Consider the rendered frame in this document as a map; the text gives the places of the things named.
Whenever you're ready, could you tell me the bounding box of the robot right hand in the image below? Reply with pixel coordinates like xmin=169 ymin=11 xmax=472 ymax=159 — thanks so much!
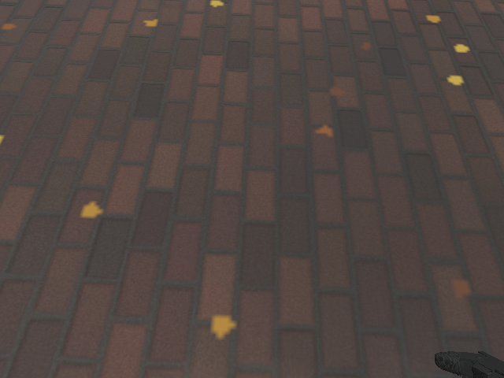
xmin=435 ymin=351 xmax=504 ymax=378

